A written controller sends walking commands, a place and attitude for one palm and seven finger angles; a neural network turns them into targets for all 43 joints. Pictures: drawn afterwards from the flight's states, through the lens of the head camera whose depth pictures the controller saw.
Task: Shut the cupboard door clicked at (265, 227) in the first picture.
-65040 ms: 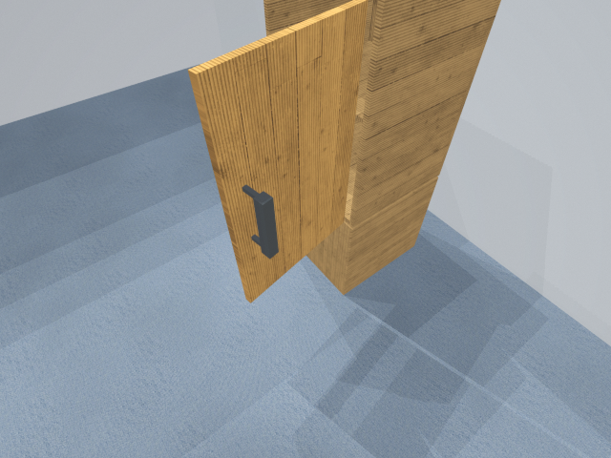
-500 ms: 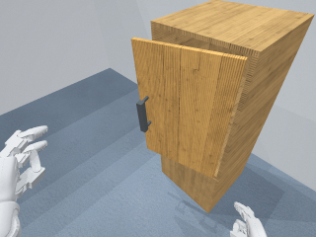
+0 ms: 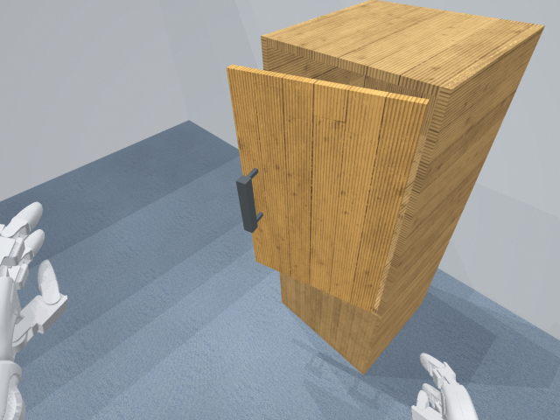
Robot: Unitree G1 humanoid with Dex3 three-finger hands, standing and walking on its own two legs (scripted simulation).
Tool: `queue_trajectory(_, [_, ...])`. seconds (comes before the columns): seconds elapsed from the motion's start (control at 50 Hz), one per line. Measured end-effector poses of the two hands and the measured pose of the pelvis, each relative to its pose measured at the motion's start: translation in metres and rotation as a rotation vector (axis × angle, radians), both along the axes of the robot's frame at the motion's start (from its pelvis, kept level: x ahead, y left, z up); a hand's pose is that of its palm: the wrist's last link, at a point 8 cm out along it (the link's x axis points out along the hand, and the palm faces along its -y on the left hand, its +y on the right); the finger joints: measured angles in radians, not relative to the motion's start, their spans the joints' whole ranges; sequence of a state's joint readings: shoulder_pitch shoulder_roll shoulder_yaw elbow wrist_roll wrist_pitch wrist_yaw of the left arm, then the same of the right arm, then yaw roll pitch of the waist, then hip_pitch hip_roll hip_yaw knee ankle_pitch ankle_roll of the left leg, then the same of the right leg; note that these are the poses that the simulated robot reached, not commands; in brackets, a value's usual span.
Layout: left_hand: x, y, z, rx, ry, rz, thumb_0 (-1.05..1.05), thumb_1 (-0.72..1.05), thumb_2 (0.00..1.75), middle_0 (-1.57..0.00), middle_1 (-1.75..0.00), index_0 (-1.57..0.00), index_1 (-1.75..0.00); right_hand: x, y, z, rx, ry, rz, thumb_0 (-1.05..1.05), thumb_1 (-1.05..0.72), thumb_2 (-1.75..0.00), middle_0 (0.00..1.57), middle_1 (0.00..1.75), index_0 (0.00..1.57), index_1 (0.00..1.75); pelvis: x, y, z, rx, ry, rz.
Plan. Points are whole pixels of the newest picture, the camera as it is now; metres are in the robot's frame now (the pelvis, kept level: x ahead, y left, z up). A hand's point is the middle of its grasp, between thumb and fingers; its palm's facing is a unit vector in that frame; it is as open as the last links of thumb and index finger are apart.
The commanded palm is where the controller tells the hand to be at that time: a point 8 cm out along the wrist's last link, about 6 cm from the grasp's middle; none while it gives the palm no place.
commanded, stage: step back with the hand held close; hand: left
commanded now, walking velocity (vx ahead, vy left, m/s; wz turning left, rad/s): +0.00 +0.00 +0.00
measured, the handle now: (252, 200) +0.61 +0.15 -0.06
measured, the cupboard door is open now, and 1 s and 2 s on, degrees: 16 16 16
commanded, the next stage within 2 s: stop stepping back and stand still in 1.48 s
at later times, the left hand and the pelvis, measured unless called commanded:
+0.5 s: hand (21, 321) +0.16 +0.29 +0.16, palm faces +0.40 -0.77 -0.50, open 7.4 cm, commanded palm +0.10 +0.33 +0.17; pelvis -0.04 +0.03 -0.01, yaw -1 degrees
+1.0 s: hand out of the picture +0.09 +0.29 +0.17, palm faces +0.46 -0.77 -0.44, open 7.4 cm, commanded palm +0.02 +0.33 +0.17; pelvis -0.11 +0.02 -0.02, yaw +1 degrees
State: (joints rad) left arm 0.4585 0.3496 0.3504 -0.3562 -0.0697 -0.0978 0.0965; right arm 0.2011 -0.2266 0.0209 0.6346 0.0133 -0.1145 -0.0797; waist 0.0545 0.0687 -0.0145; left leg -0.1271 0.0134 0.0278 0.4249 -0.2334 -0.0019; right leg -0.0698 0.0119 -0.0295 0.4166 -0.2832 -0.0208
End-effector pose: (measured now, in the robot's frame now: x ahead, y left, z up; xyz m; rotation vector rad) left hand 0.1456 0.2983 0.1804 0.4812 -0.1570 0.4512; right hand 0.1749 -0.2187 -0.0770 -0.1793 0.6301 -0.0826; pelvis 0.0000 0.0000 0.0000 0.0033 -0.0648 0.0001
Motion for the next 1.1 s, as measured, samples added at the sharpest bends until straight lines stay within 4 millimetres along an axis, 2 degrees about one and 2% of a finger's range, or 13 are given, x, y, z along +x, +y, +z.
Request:
queue_trajectory(0.16, [0.002,0.009,0.004,0.055,-0.006,-0.006,0.01,0.89,0.89,-0.21,-0.3,-0.21,-0.3,-0.006,-0.004,-0.007,-0.013,0.057,-0.021,0.02,-0.9,-0.9,0.2,0.3,0.2,0.3,-0.003,0.006,-0.002,-0.019,0.05,0.01])
queue_trajectory(0.26, [0.003,0.014,-0.001,0.07,0.036,-0.039,0.01,0.89,0.89,-0.21,-0.3,-0.21,-0.3,-0.017,-0.009,-0.008,-0.038,0.094,-0.079,0.02,-0.9,-0.9,0.2,0.3,0.2,0.3,-0.007,0.016,-0.003,-0.011,0.07,0.0])
queue_trajectory(0.36, [-0.002,0.02,0.003,0.098,0.042,-0.068,0.01,0.89,0.89,-0.21,-0.3,-0.21,-0.3,-0.03,-0.008,-0.005,-0.054,0.104,-0.114,0.02,-0.9,-0.9,0.2,0.3,0.2,0.3,-0.018,0.023,-0.004,-0.008,0.074,-0.009])
queue_trajectory(0.46, [-0.017,0.027,0.006,0.113,0.016,-0.073,0.01,0.89,0.89,-0.21,-0.3,-0.21,-0.3,-0.047,-0.001,-0.001,-0.058,0.095,-0.119,0.02,-0.9,-0.9,0.2,0.3,0.2,0.3,-0.034,0.027,-0.005,-0.012,0.074,-0.013])
queue_trajectory(0.62, [-0.052,0.033,0.0,0.117,-0.035,-0.052,0.01,0.89,0.89,-0.21,-0.3,-0.21,-0.3,-0.08,0.007,-0.002,-0.073,0.088,-0.091,0.01,-0.9,-0.9,0.2,0.3,0.2,0.3,-0.062,0.029,-0.01,-0.025,0.07,0.001])
queue_trajectory(0.78, [-0.083,0.028,-0.002,0.124,-0.107,-0.024,0.01,0.89,0.89,-0.21,-0.3,-0.21,-0.3,-0.108,0.004,-0.011,-0.086,0.092,-0.05,0.02,-0.9,-0.9,0.21,0.3,0.2,0.3,-0.086,0.021,-0.017,-0.032,0.055,0.016])
queue_trajectory(0.92, [-0.095,0.021,0.003,0.106,-0.174,-0.061,0.01,0.89,0.89,-0.21,-0.3,-0.21,-0.3,-0.132,-0.003,-0.01,-0.111,0.116,-0.055,0.02,-0.9,-0.9,0.21,0.3,0.2,0.3,-0.102,0.021,-0.016,-0.034,0.06,0.019])
queue_trajectory(1.02, [-0.101,0.028,0.005,0.154,-0.167,-0.085,0.01,0.89,0.89,-0.21,-0.3,-0.21,-0.3,-0.146,-0.003,-0.007,-0.122,0.108,-0.086,0.02,-0.9,-0.9,0.2,0.3,0.2,0.3,-0.114,0.024,-0.017,-0.048,0.06,0.023])
queue_trajectory(1.1, [-0.116,0.034,0.005,0.21,-0.161,-0.07,0.01,0.89,0.89,-0.21,-0.3,-0.21,-0.3,-0.151,-0.002,-0.01,-0.123,0.089,-0.067,0.02,-0.9,-0.9,0.2,0.3,0.2,0.3,-0.124,0.02,-0.024,-0.053,0.058,0.063])
